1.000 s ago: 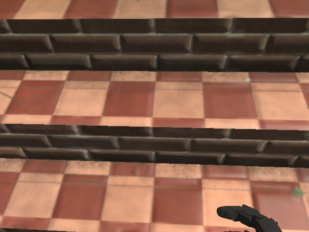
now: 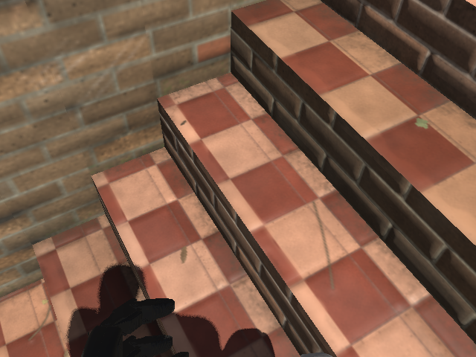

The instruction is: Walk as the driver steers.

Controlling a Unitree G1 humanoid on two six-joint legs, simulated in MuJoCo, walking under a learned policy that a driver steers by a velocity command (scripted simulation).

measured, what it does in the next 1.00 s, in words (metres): climbs, turning right: right foot 0.20 m higher, then left foot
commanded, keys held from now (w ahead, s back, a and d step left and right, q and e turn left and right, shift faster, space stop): e+shift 1.00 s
